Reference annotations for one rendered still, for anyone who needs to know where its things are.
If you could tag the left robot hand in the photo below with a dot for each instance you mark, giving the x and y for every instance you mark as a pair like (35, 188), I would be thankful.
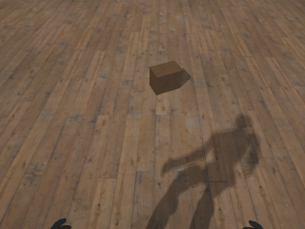
(58, 224)

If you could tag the carton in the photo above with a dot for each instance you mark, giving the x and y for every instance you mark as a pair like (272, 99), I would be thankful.
(165, 77)

